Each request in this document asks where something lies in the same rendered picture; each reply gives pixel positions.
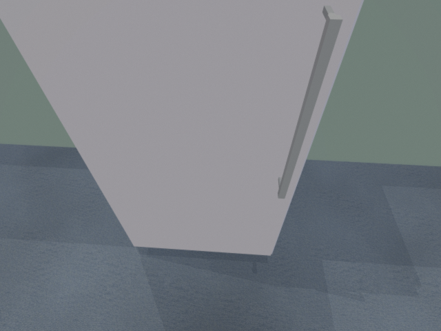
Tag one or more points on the handle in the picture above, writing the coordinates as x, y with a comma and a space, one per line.
325, 49

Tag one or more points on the fridge door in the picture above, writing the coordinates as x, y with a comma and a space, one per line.
184, 111

